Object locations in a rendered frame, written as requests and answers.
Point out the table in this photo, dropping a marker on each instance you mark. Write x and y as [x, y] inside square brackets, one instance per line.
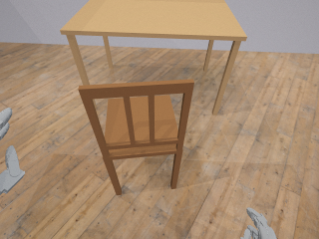
[165, 19]

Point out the right robot hand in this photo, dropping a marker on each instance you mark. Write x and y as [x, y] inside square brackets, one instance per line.
[260, 222]

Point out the chair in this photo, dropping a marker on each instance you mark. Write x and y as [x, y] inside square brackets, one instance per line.
[139, 126]

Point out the left robot hand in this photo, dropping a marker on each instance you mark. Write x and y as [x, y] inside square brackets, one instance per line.
[13, 174]

